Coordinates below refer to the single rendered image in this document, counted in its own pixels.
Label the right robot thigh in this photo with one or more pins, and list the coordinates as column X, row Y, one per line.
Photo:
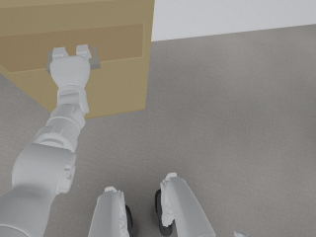
column 190, row 219

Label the drawer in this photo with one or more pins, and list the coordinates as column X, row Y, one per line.
column 28, row 51

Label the left robot hand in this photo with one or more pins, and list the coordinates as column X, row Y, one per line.
column 72, row 70

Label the handle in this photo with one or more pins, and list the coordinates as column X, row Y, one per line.
column 93, row 61

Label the left robot forearm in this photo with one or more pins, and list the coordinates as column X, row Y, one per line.
column 65, row 123

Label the left robot shin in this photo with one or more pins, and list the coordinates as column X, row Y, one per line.
column 122, row 221

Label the cabinet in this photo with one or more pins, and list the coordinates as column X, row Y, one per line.
column 119, row 86

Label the left robot upper arm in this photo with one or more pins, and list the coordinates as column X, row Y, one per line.
column 43, row 172

